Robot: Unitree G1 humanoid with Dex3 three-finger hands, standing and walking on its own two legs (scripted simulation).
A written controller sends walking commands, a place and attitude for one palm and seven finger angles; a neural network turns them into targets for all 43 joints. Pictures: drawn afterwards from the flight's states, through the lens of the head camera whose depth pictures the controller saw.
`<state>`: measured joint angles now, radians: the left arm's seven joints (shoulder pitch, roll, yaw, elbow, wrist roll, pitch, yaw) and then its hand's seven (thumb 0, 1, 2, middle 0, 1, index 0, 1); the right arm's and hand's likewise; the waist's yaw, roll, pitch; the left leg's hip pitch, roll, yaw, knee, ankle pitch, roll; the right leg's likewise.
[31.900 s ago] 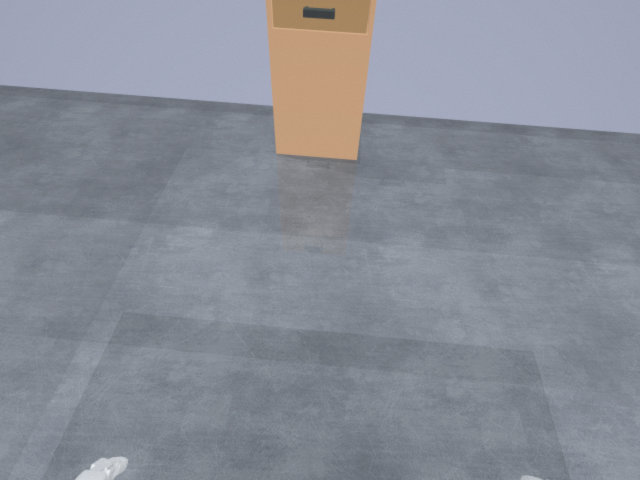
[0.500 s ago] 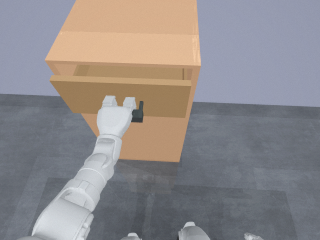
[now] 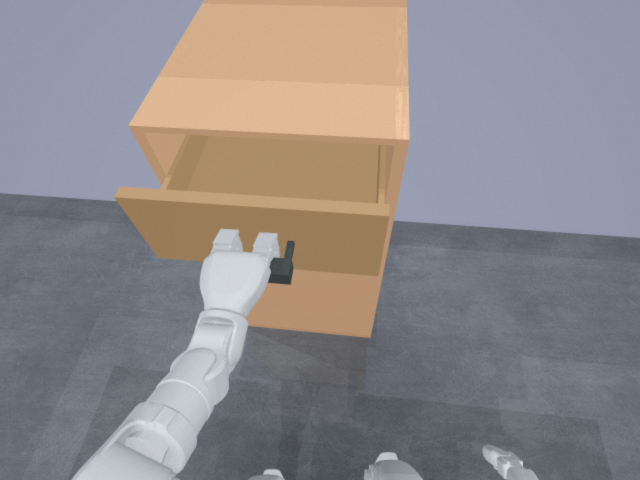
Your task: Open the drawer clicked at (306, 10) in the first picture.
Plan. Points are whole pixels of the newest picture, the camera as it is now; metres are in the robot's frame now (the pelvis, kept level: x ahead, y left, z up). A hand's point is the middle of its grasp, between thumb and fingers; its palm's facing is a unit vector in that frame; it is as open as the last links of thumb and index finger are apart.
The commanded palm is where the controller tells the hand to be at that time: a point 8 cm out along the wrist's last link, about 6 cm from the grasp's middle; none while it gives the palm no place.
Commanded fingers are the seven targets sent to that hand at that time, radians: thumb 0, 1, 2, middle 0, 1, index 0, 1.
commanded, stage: pull the drawer open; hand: left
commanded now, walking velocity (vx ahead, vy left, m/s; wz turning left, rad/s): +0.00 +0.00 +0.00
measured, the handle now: (253, 256) +0.42 +0.11 -0.01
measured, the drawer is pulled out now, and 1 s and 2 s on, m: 0.13 0.23 0.29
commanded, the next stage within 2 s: open the thumb to release the handle in 1.68 s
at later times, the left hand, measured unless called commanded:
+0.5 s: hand (239, 324) +0.33 +0.13 -0.04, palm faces +0.02 -0.06 -1.00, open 5.9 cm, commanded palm +0.29 +0.14 +0.01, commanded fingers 0.00 0.90 0.90 -0.40 -1.35 -0.40 -1.35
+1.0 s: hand (231, 361) +0.27 +0.13 -0.03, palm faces +0.02 -0.10 -0.99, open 5.9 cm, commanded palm +0.23 +0.15 +0.01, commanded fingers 0.00 0.90 0.90 -0.40 -1.35 -0.40 -1.35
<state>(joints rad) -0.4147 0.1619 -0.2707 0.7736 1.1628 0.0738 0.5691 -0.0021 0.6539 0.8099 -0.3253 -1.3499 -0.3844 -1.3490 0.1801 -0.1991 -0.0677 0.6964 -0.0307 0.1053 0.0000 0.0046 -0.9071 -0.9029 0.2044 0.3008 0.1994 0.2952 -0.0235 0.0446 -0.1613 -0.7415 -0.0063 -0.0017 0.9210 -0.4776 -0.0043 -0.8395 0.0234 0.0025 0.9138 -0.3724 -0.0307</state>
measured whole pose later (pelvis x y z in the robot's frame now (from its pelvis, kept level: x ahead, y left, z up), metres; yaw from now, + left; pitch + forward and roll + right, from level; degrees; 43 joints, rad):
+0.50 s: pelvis +0.00 +0.00 +0.00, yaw -1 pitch +15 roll +1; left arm -0.19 0.18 -0.28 0.55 1.17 0.08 0.57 0.01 0.66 0.81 -0.29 -1.35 -0.40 -1.35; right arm 0.15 -0.21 -0.06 0.67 -0.02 0.09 -0.01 0.01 -0.91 -0.90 0.20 0.30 0.20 0.30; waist -0.01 0.04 -0.15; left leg -0.70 0.00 0.01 0.91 -0.47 -0.01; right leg -0.82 0.03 0.02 0.92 -0.37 -0.03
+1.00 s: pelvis +0.01 -0.01 +0.00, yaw -1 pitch +14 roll +1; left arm 0.10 0.19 -0.31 0.27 1.19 0.08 0.57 0.04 0.65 0.81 -0.27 -1.35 -0.41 -1.35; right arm 0.09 -0.20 -0.03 0.61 -0.03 0.09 0.01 0.01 -0.91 -0.90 0.20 0.30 0.20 0.30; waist 0.03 0.03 -0.15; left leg -0.67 0.00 0.02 0.93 -0.51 -0.01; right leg -0.79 0.03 0.02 0.95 -0.41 -0.04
